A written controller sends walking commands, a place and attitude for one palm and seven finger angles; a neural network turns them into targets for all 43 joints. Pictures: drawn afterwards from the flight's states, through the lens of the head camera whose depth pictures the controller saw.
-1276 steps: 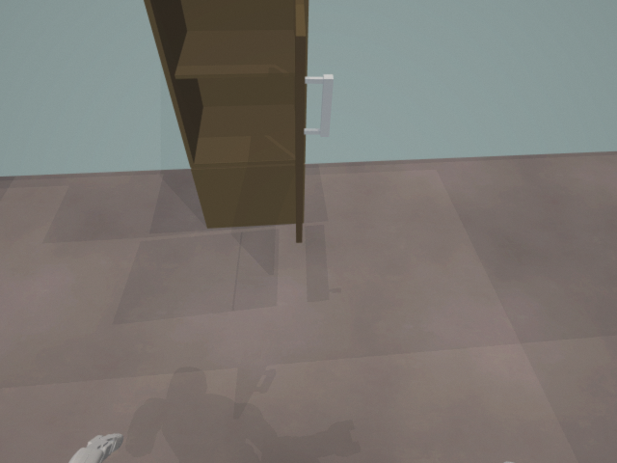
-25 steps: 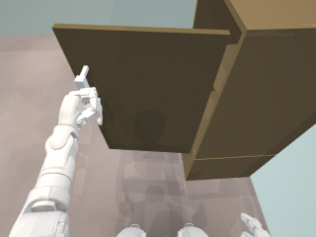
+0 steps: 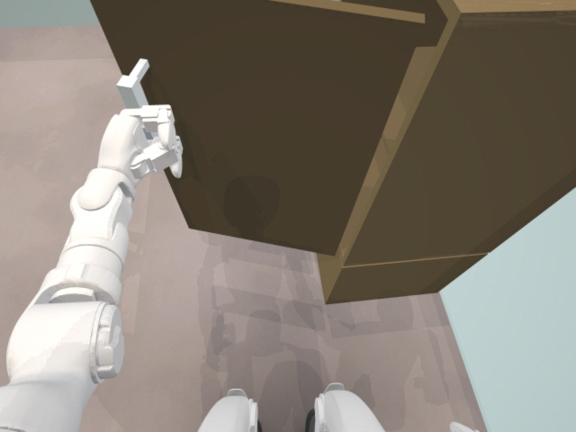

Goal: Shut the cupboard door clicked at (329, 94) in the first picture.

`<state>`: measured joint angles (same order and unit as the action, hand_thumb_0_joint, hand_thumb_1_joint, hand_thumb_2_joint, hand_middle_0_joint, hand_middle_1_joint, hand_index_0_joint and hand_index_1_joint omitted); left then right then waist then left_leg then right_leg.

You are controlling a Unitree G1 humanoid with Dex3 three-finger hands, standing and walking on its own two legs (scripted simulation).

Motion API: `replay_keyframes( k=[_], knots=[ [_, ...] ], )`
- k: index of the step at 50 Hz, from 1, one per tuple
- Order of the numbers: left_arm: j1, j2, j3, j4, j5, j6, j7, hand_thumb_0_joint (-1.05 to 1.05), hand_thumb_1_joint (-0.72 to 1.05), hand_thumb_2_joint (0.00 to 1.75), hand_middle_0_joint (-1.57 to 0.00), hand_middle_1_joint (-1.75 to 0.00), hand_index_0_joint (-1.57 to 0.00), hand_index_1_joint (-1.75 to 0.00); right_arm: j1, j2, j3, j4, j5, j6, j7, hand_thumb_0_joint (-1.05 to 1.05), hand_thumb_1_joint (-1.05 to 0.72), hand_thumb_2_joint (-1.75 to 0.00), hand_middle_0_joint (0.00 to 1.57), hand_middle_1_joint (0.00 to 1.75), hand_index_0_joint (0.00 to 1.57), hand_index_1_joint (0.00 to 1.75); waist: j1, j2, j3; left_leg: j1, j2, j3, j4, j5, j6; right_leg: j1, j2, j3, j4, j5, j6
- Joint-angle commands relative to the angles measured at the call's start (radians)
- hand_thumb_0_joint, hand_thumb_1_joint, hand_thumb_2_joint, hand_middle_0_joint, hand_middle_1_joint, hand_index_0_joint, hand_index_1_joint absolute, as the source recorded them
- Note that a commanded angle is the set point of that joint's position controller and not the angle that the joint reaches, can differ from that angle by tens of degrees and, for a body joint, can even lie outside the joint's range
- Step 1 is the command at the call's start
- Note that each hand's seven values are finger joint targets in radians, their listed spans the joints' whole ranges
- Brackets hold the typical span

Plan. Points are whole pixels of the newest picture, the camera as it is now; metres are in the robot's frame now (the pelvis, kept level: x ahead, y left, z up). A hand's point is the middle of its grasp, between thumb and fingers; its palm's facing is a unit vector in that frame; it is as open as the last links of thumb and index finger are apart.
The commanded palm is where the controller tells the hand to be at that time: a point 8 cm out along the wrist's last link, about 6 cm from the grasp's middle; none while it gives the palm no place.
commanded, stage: push the door shut along its arc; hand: left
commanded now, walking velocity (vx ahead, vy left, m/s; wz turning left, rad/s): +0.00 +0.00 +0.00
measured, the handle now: (150, 113) +0.55 +0.19 +0.08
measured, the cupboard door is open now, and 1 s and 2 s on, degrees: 73 60 50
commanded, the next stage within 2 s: pull the fist back off the door in 1.02 s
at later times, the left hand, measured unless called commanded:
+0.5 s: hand (218, 113) +0.54 +0.09 +0.09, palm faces -0.34 -0.94 +0.01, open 3.1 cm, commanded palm +0.53 +0.14 +0.09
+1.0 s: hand (223, 104) +0.56 +0.08 +0.09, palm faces -0.42 -0.91 +0.00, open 3.1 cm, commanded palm +0.59 +0.10 +0.09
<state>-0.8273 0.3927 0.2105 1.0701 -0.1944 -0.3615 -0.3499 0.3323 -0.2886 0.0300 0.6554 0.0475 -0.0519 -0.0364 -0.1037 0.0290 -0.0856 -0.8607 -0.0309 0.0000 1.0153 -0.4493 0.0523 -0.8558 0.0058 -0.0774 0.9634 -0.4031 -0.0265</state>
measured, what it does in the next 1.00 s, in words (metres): stands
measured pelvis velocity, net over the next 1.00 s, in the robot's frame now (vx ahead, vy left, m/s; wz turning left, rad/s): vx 0.01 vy -0.01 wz -0.02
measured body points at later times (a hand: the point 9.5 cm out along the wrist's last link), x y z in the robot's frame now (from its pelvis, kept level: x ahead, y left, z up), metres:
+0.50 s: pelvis +0.02 +0.00 -0.01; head +0.15 +0.01 +0.42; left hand +0.55 +0.14 +0.09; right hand +0.00 -0.27 -0.12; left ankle +0.02 +0.08 -0.67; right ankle +0.03 -0.11 -0.67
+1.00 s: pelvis +0.01 -0.01 -0.02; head +0.17 +0.01 +0.40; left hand +0.58 +0.13 +0.09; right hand +0.00 -0.29 -0.13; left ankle +0.02 +0.08 -0.67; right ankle +0.03 -0.11 -0.67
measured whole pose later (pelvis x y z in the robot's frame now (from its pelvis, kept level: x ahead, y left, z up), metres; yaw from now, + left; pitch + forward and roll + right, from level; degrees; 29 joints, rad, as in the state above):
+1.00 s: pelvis +0.01 -0.01 -0.02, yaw -1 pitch +25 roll -4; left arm -1.24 0.54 0.19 1.31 -0.13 -0.24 -0.49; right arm 0.35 -0.30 0.05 0.69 0.01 -0.07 -0.05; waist -0.22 0.05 -0.08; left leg -1.06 0.00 -0.02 1.13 -0.50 0.04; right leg -1.05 0.04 -0.10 1.04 -0.43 -0.04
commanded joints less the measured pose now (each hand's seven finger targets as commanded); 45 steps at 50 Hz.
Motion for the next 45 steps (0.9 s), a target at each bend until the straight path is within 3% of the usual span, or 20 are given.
replay_keyframes(
  k=[1,2,3,7,8,11,14,15,18,20,25,26,28,33,36,37,38,39,41,45],
  knots=[
    [-0.569,0.117,-0.032,-0.183,0.012,-0.063,-0.023,0.00,0.90,0.90,-1.30,-1.50,-1.30,-1.50,0.106,-0.161,-0.063,-0.066,-0.007,-0.035,-0.004,0.00,-0.90,-0.90,0.20,0.30,0.20,0.30,-0.077,0.075,-0.432,0.329,0.038,-0.106,-0.131,0.222,-0.027,0.061,0.017,0.052,-0.100,0.147,-0.011],
    [-0.587,0.121,-0.031,-0.178,0.014,-0.061,-0.024,0.00,0.90,0.90,-1.30,-1.50,-1.30,-1.50,0.112,-0.165,-0.063,-0.062,-0.009,-0.035,-0.003,0.00,-0.90,-0.90,0.20,0.30,0.20,0.30,-0.085,0.068,-0.434,0.328,0.040,-0.109,-0.128,0.219,-0.026,0.053,0.019,0.051,-0.101,0.144,-0.010],
    [-0.592,0.165,0.002,-0.157,0.019,-0.060,-0.023,0.00,0.90,0.90,-1.30,-1.50,-1.30,-1.50,0.121,-0.172,-0.064,-0.057,-0.010,-0.033,-0.005,0.00,-0.90,-0.90,0.20,0.30,0.20,0.30,-0.083,0.056,-0.437,0.320,0.043,-0.112,-0.125,0.217,-0.026,0.053,0.020,0.052,-0.098,0.141,-0.011],
    [-0.664,0.150,-0.021,-0.111,0.024,-0.044,-0.034,0.00,0.90,0.90,-1.30,-1.50,-1.30,-1.50,0.136,-0.172,-0.059,-0.049,-0.013,-0.032,-0.003,0.00,-0.90,-0.90,0.20,0.30,0.20,0.30,-0.109,0.071,-0.430,0.301,0.042,-0.115,-0.111,0.212,-0.023,0.022,0.022,0.050,-0.093,0.135,-0.009],
    [-0.670,0.183,0.004,-0.095,0.027,-0.039,-0.035,0.00,0.90,0.90,-1.30,-1.50,-1.30,-1.50,0.147,-0.178,-0.059,-0.046,-0.012,-0.030,-0.005,0.00,-0.90,-0.90,0.20,0.30,0.20,0.30,-0.112,0.053,-0.430,0.296,0.046,-0.119,-0.108,0.213,-0.022,0.020,0.024,0.050,-0.092,0.136,-0.010],
    [-0.678,0.221,0.042,-0.109,0.024,-0.035,-0.044,0.00,0.90,0.90,-1.30,-1.50,-1.30,-1.50,0.160,-0.179,-0.060,-0.055,-0.018,-0.028,-0.004,0.00,-0.90,-0.90,0.20,0.30,0.20,0.30,-0.097,0.084,-0.512,0.333,0.045,-0.120,-0.091,0.303,-0.024,0.040,0.026,0.050,-0.074,0.191,-0.013],
    [-0.722,0.186,0.007,-0.115,0.030,-0.038,-0.053,0.00,0.90,0.90,-1.30,-1.50,-1.30,-1.50,0.180,-0.173,-0.060,-0.046,-0.023,-0.025,0.000,0.00,-0.90,-0.90,0.20,0.30,0.20,0.30,-0.108,0.129,-0.533,0.375,0.050,-0.135,-0.074,0.378,-0.031,-0.003,0.028,0.041,-0.058,0.214,-0.013],
    [-0.711,0.180,0.001,-0.108,0.033,-0.033,-0.056,0.00,0.90,0.90,-1.30,-1.50,-1.30,-1.50,0.181,-0.174,-0.062,-0.044,-0.023,-0.023,0.004,0.00,-0.90,-0.90,0.20,0.30,0.20,0.30,-0.111,0.120,-0.534,0.381,0.054,-0.130,-0.070,0.374,-0.031,-0.010,0.030,0.043,-0.065,0.215,-0.009],
    [-0.707,0.251,0.057,-0.077,0.038,-0.015,-0.057,0.00,0.90,0.90,-1.30,-1.50,-1.30,-1.50,0.200,-0.180,-0.060,-0.046,-0.024,-0.009,0.002,0.00,-0.90,-0.90,0.20,0.30,0.20,0.30,-0.113,0.072,-0.520,0.324,0.052,-0.119,-0.068,0.385,-0.023,0.047,0.033,0.048,-0.065,0.254,-0.009],
    [-0.710,0.258,0.069,-0.093,0.037,-0.010,-0.057,0.00,0.90,0.90,-1.30,-1.50,-1.30,-1.50,0.204,-0.177,-0.061,-0.051,-0.026,-0.004,0.004,0.00,-0.90,-0.90,0.20,0.30,0.20,0.30,-0.102,0.107,-0.557,0.348,0.051,-0.114,-0.060,0.438,-0.026,0.052,0.033,0.047,-0.056,0.286,-0.009],
    [-0.686,0.332,0.128,-0.077,0.053,-0.001,-0.054,0.00,0.90,0.90,-1.30,-1.50,-1.30,-1.50,0.218,-0.177,-0.058,-0.066,-0.031,0.013,0.005,0.00,-0.90,-0.90,0.20,0.30,0.20,0.30,-0.092,0.078,-0.546,0.296,0.048,-0.093,-0.050,0.456,-0.022,0.106,0.037,0.056,-0.053,0.342,-0.006],
    [-0.655,0.321,0.125,-0.058,0.055,0.006,-0.055,0.00,0.90,0.90,-1.30,-1.50,-1.30,-1.50,0.217,-0.175,-0.059,-0.073,-0.032,0.016,0.007,0.00,-0.90,-0.90,0.20,0.30,0.20,0.30,-0.090,0.069,-0.538,0.280,0.045,-0.087,-0.052,0.444,-0.020,0.118,0.038,0.056,-0.056,0.345,-0.004],
    [-0.686,0.290,0.089,-0.067,0.061,0.007,-0.064,0.00,0.90,0.90,-1.30,-1.50,-1.30,-1.50,0.217,-0.171,-0.060,-0.075,-0.030,0.021,0.006,0.00,-0.90,-0.90,0.20,0.30,0.20,0.30,-0.110,0.055,-0.521,0.251,0.043,-0.077,-0.045,0.418,-0.014,0.120,0.039,0.063,-0.060,0.350,0.000],
    [-0.795,0.275,0.051,-0.044,0.057,0.017,-0.091,0.00,0.90,0.90,-1.30,-1.50,-1.30,-1.50,0.227,-0.179,-0.062,-0.052,-0.030,0.018,-0.005,0.00,-0.90,-0.90,0.20,0.30,0.20,0.30,-0.156,0.043,-0.498,0.246,0.044,-0.079,-0.029,0.371,-0.005,0.073,0.041,0.067,-0.070,0.317,0.004],
    [-0.830,0.293,0.052,-0.039,0.054,0.021,-0.112,0.00,0.90,0.90,-1.30,-1.50,-1.30,-1.50,0.224,-0.180,-0.059,-0.038,-0.032,0.010,-0.010,0.00,-0.90,-0.90,0.20,0.30,0.20,0.30,-0.151,0.114,-0.548,0.281,0.042,-0.083,-0.011,0.402,-0.009,0.056,0.041,0.066,-0.056,0.326,-0.004],
    [-0.850,0.269,0.030,-0.033,0.050,0.026,-0.120,0.00,0.90,0.90,-1.30,-1.50,-1.30,-1.50,0.221,-0.178,-0.058,-0.033,-0.033,0.007,-0.012,0.00,-0.90,-0.90,0.20,0.30,0.20,0.30,-0.164,0.109,-0.539,0.281,0.044,-0.085,-0.006,0.397,-0.008,0.037,0.041,0.063,-0.056,0.320,-0.002],
    [-0.868,0.283,0.037,-0.022,0.048,0.033,-0.126,0.00,0.90,0.90,-1.30,-1.50,-1.30,-1.50,0.224,-0.181,-0.057,-0.025,-0.034,0.004,-0.015,0.00,-0.90,-0.90,0.20,0.30,0.20,0.30,-0.170,0.100,-0.535,0.269,0.045,-0.083,0.001,0.380,-0.005,0.035,0.042,0.065,-0.059,0.309,-0.001],
    [-0.899,0.269,0.021,-0.028,0.044,0.030,-0.133,0.00,0.90,0.90,-1.30,-1.50,-1.30,-1.50,0.224,-0.179,-0.054,-0.022,-0.034,-0.001,-0.018,0.00,-0.90,-0.90,0.20,0.30,0.20,0.30,-0.177,0.123,-0.534,0.276,0.041,-0.087,0.004,0.393,-0.005,0.022,0.043,0.061,-0.052,0.314,-0.005],
    [-0.911,0.263,0.010,-0.028,0.046,0.036,-0.141,0.00,0.90,0.90,-1.30,-1.50,-1.30,-1.50,0.218,-0.181,-0.056,-0.016,-0.035,-0.007,-0.018,0.00,-0.90,-0.90,0.20,0.30,0.20,0.30,-0.176,0.143,-0.558,0.294,0.043,-0.091,0.010,0.391,-0.007,0.006,0.042,0.061,-0.051,0.300,-0.006],
    [-0.974,0.243,-0.014,-0.006,0.043,0.054,-0.153,0.00,0.90,0.90,-1.30,-1.50,-1.30,-1.50,0.216,-0.186,-0.053,0.006,-0.037,-0.023,-0.024,0.00,-0.90,-0.90,0.20,0.30,0.20,0.30,-0.198,0.156,-0.556,0.300,0.049,-0.101,0.024,0.380,-0.006,-0.052,0.044,0.051,-0.041,0.268,-0.006]
  ],
)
